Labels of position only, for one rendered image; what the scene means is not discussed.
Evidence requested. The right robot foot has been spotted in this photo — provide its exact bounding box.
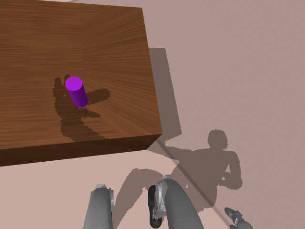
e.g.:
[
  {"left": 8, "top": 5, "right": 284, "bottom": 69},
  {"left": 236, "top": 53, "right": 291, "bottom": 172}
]
[{"left": 148, "top": 185, "right": 162, "bottom": 229}]

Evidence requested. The right robot hand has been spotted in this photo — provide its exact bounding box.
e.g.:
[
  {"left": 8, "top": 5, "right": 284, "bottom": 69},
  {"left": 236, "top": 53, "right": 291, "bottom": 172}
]
[{"left": 224, "top": 208, "right": 253, "bottom": 229}]

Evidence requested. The can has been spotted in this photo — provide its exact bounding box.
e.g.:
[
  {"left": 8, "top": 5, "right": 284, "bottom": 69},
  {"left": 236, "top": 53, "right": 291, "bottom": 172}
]
[{"left": 65, "top": 76, "right": 88, "bottom": 107}]

